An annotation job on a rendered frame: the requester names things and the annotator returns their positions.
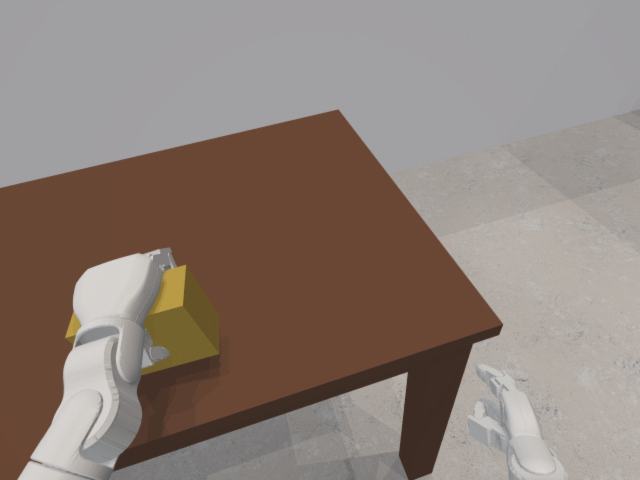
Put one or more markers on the robot left hand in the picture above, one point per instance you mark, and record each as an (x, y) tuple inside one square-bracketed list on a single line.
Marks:
[(124, 288)]

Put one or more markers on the sponge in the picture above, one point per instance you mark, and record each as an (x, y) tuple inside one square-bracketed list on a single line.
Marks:
[(182, 320)]

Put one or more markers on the table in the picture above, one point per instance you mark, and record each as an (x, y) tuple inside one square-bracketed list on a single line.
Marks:
[(325, 278)]

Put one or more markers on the robot right forearm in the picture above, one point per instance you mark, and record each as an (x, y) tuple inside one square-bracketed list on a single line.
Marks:
[(531, 458)]

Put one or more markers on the robot left forearm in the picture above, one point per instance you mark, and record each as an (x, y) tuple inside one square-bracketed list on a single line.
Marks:
[(100, 413)]

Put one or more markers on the robot right hand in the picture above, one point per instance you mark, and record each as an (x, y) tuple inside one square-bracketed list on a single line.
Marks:
[(494, 425)]

